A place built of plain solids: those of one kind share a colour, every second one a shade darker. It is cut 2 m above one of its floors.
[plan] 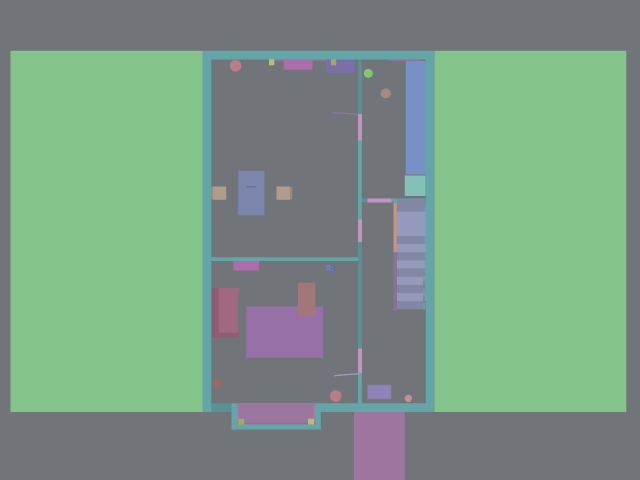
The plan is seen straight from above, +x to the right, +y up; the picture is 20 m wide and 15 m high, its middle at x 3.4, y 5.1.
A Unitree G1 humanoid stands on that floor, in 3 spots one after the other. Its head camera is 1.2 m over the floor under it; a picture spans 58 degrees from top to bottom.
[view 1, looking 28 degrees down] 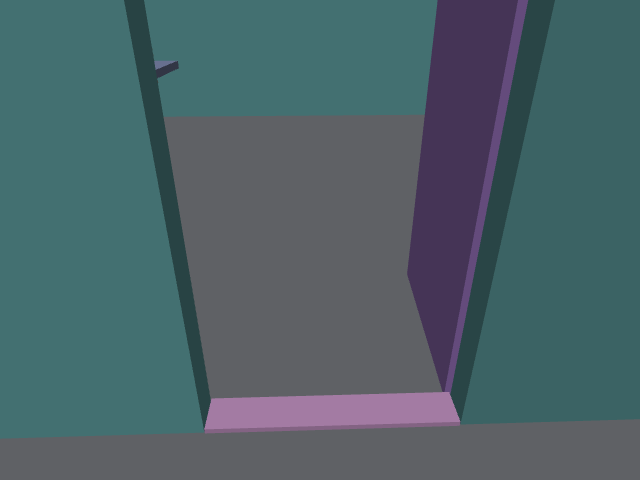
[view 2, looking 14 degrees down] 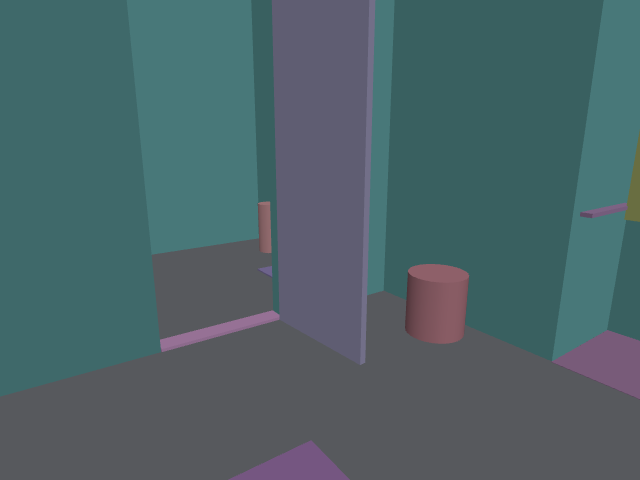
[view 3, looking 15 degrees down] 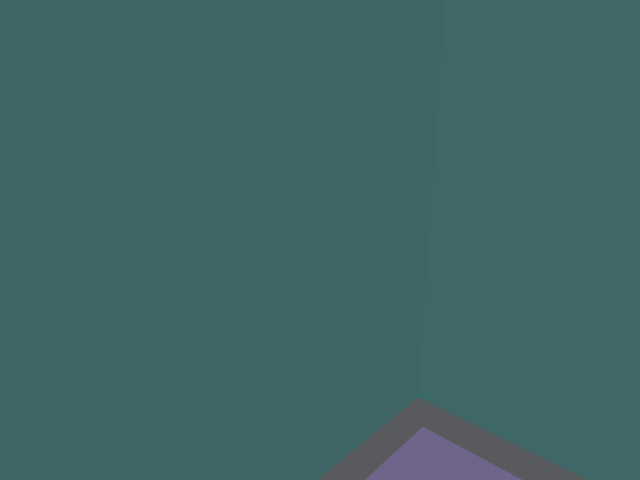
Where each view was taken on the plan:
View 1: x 5.66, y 8.55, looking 178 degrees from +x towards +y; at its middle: ground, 2.56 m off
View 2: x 2.25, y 2.25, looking -35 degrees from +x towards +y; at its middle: door_leaf_front_room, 2.42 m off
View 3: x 6.25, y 0.87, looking -136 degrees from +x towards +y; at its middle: wall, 1.30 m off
